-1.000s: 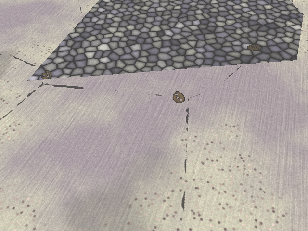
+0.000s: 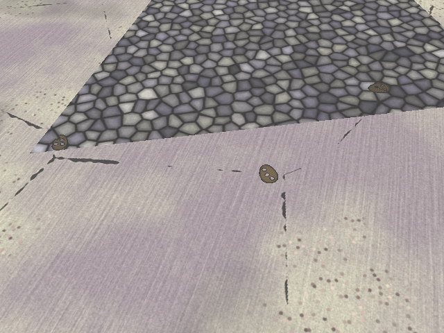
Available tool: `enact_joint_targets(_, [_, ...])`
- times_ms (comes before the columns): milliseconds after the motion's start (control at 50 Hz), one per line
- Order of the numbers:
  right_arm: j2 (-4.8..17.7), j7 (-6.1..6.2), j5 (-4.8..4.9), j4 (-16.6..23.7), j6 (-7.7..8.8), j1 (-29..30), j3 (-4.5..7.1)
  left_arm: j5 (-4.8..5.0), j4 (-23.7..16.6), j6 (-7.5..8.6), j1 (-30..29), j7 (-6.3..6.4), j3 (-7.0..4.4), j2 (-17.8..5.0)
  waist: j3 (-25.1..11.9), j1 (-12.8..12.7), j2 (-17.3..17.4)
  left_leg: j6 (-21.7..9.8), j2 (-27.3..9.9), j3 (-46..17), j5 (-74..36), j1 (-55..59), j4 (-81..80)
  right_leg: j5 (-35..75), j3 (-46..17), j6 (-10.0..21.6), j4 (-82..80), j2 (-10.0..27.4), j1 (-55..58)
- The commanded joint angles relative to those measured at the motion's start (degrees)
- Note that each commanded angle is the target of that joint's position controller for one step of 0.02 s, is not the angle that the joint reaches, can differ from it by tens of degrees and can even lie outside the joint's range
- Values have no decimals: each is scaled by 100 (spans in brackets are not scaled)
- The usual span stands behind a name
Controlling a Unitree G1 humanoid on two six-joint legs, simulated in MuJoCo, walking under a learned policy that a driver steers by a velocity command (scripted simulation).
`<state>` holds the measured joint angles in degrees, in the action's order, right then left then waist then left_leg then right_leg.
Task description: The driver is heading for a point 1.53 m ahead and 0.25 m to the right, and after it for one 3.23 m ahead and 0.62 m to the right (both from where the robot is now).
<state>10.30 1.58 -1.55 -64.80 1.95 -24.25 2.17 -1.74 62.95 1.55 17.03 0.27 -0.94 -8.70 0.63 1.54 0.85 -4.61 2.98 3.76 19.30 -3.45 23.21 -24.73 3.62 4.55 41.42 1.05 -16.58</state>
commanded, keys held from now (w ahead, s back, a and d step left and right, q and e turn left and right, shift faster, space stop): w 1.00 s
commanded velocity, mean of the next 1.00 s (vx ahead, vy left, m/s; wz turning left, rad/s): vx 0.45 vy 0.00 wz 0.00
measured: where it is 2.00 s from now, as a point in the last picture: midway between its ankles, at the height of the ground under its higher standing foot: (247, 190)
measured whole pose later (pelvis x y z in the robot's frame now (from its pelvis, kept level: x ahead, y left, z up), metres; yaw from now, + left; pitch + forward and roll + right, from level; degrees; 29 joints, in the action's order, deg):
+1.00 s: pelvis +0.51 -0.03 +0.01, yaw +0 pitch +0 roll +1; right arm 9.3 0.0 -0.7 -61.7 5.7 -25.7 2.2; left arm -1.6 52.9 2.0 6.1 -1.8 -2.9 -11.3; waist 2.5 2.2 -2.0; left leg -5.7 5.5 5.8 11.9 0.1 11.4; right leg -3.5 1.2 1.7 47.5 6.9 -36.8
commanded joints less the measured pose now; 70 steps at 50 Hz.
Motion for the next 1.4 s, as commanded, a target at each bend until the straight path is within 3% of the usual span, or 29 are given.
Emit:
enact_joint_targets(20, [677, -10, -35, 13, 134, -567, 144, 66, -734, 266, -905, -106, -144, -490, 982, 155, 309, -1110, -2105, -2264, 457, 550, -1539, 0, -184, 56, 196, 318, -1996])
enact_joint_targets(80, [720, -29, 28, 109, 202, -218, 149, 110, -767, 277, -634, -170, -192, -393, 777, -145, 400, -806, -1710, -1428, -403, -89, -1278, 704, 132, 7, -506, 75, -810])
enact_joint_targets(120, [746, -59, 97, 185, 237, 85, 141, 120, -448, 261, 341, -151, -265, -361, 534, -637, 241, -531, -1275, -782, -1165, -1203, -451, 1201, 451, 21, -1156, -355, 1101])
enact_joint_targets(140, [659, -84, 69, 205, 283, 88, 93, 83, -202, 281, 1142, -90, -390, -618, 176, -968, -126, -346, -960, -400, -1589, -1756, 627, 995, 100, 116, -1386, -203, 2186])
enact_joint_targets(160, [302, -133, 89, 465, 304, 240, -22, -34, -98, 308, 2061, 0, -547, -1254, -257, -1303, -1416, 8, -316, 262, -581, -2650, 2728, -599, -2170, 515, -2571, 1371, 2900])
enact_joint_targets(180, [339, -179, 25, 607, 289, 143, 30, -2, 27, 225, 2215, 6, -550, -1418, -231, -1061, -1756, -22, 145, -91, 1219, -3521, 4054, -1312, -4292, 992, -3485, 2152, 2810])
enact_joint_targets(200, [450, -205, -56, 667, 236, 374, 67, 31, -186, 170, 1348, 19, -474, -1195, 351, -599, -848, -141, -403, -494, 783, -3803, 4666, -1722, -3789, 950, -3338, 2085, 2151])
enact_joint_targets(240, [305, -279, 1, 672, 267, 500, 52, 73, -511, 253, 429, -45, -359, -855, 637, -219, -196, -154, -753, -565, -255, -3443, 4340, -289, -2537, 677, -3415, 1597, 1256])
enact_joint_targets(320, [309, -316, -50, 694, 98, 515, 98, 87, -315, 430, 821, 12, -226, -610, 531, -8, -383, 75, -806, -303, -712, -3216, 3886, 2059, -1311, 567, -3400, 1148, 1216])
enact_joint_targets(520, [209, -351, 41, 1556, 69, 2767, 13, 78, -122, 482, 1480, 66, -155, -658, 784, -390, -550, 94, -482, 313, -1789, -3148, 1271, 4169, -457, 577, -3384, 985, 1744])
enact_joint_targets(580, [366, -290, 40, 1577, 126, 2531, 80, 46, -108, 487, 1319, 100, -186, -775, 581, -161, -564, -224, -259, 366, -1426, -2579, 938, 5713, -326, 512, -2806, 1125, 2216])
enact_joint_targets(620, [581, -205, 42, 1238, 192, 1408, 208, 6, -113, 445, 1178, 119, -232, -917, -57, 307, -603, -452, 61, 413, -1054, -1439, 746, 6857, -215, 399, -1426, 1077, 2394])
enact_joint_targets(640, [718, -157, -9, 941, 242, 481, 294, 41, -141, 414, 1080, 106, -238, -940, -515, 702, -483, -580, -37, 301, -1279, -237, 387, 6265, -78, 310, -255, 900, 1888])
enact_joint_targets(660, [1192, -108, -161, 783, 268, -430, 428, 94, -299, 402, 1167, 71, -176, -711, -1208, 915, 61, -849, -1342, -1156, -486, 1166, 325, 4101, 100, 242, 1515, 582, 699])
enact_joint_targets(680, [1524, -162, -179, 792, 235, -432, 510, 304, -342, 378, 1881, -24, -109, -144, -1754, 454, 1294, -1754, -2808, -4222, 62, 2369, -530, -534, -51, 44, 3611, -598, -1342])
enact_joint_targets(700, [1270, -204, 15, 875, 181, 188, 464, 175, -408, 354, 1215, -1, -243, -712, -1219, 352, 282, -1480, -2451, -4140, 766, 1759, -920, -91, -756, 175, 3859, -240, -1856])
enact_joint_targets(740, [636, -233, 46, 974, 261, 988, 274, 123, -644, 411, 452, -29, -268, -677, -42, 37, -139, -1095, -2058, -2595, -240, 204, -1254, 823, -677, 199, 3234, 202, -1758])
enact_joint_targets(780, [322, -178, 65, 807, 344, 876, 156, -22, -591, 279, 642, -79, -255, -444, 100, -283, -13, -819, -1662, -1729, -1092, -515, -1415, 957, -643, 92, 2735, 397, -1196])
enact_joint_targets(900, [597, -135, 91, 583, 462, 112, 139, -49, -1016, 61, -443, -197, -259, -466, 447, -240, 141, -754, -1360, -924, -2146, -453, -1722, 1695, -271, -247, 1621, 589, -1977])
enact_joint_targets(1100, [632, -65, 24, 355, 415, -724, 84, 53, -1656, 160, -2121, -198, -167, -492, 605, 172, 319, -641, -1483, -502, -3787, 955, -1322, 2276, 155, -65, -713, 199, -2010])
enact_joint_targets(1160, [790, -17, -8, 369, 394, -469, 132, 43, -1518, 239, -1479, -132, -255, -654, 270, -223, 409, -503, -1557, -343, -5675, 1159, -376, 1590, 279, 240, -1039, -180, -984])
enact_joint_targets(1200, [807, -33, 38, 429, 352, -286, 134, -51, -952, 335, 268, -34, -417, -938, -633, -941, 220, -323, -1252, -101, -5267, 416, 1668, 1847, 121, 539, -1516, -159, 1179])
enact_joint_targets(1220, [438, -85, 195, 650, 355, -459, 38, -210, -820, 359, 1148, 26, -564, -1502, -1435, -1069, -559, -142, -767, 176, -2884, -1182, 3632, 1339, -1719, 973, -1587, 1360, 2865])
enact_joint_targets(1240, [345, -138, 311, 622, 360, -931, 77, -85, -793, 273, 1102, -44, -630, -1677, -2008, -781, -1449, -29, 238, -164, 1038, -2657, 5370, 1241, -4285, 1651, -2441, 2401, 3629])
enact_joint_targets(1260, [691, -115, 171, 693, 322, -417, 167, 63, -911, 224, 386, -80, -571, -1437, -1212, -546, -553, -119, -220, -710, 592, -3181, 5598, 813, -3674, 1435, -2585, 2106, 2926])
enact_joint_targets(1300, [497, -152, 107, 857, 350, 240, 149, 69, -961, 296, -293, -102, -376, -768, -41, -274, -86, -115, -634, -663, -139, -3066, 4931, 1395, -2303, 1030, -2986, 1628, 1387])
enact_joint_targets(1320, [446, -176, 7, 882, 276, 312, 163, 88, -865, 342, -293, -79, -298, -550, 142, -99, -104, -94, -774, -680, -303, -2785, 4583, 1767, -1793, 733, -3107, 1272, 946])
enact_joint_targets(1340, [289, -217, -45, 818, 193, 33, 136, 86, -785, 379, -195, -50, -285, -557, 81, 24, -393, -29, -793, -629, -337, -2515, 4403, 2022, -1559, 734, -3159, 1258, 755])
enact_joint_targets(1400, [271, -275, -80, 895, 56, 285, 148, 106, -611, 493, 233, -33, -298, -725, 182, 89, -310, 125, -850, -467, -557, -2714, 4087, 2580, -1186, 760, -3317, 1088, 704])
